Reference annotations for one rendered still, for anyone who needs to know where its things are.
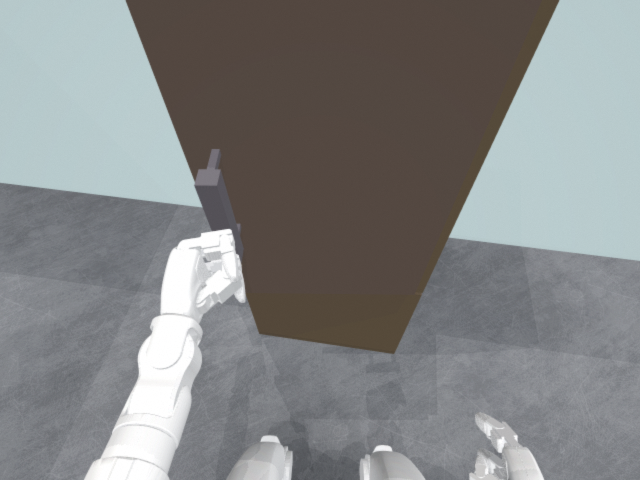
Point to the cupboard door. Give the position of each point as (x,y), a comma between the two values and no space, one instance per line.
(346,127)

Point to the handle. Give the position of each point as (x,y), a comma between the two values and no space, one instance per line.
(214,198)

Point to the robot left hand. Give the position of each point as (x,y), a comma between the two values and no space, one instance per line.
(186,273)

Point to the robot right hand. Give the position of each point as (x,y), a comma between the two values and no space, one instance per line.
(517,462)

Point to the left robot forearm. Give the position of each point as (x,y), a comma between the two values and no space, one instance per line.
(150,426)

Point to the right robot thigh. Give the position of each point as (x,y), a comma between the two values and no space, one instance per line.
(388,465)

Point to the left robot shin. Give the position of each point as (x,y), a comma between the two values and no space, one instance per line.
(270,438)

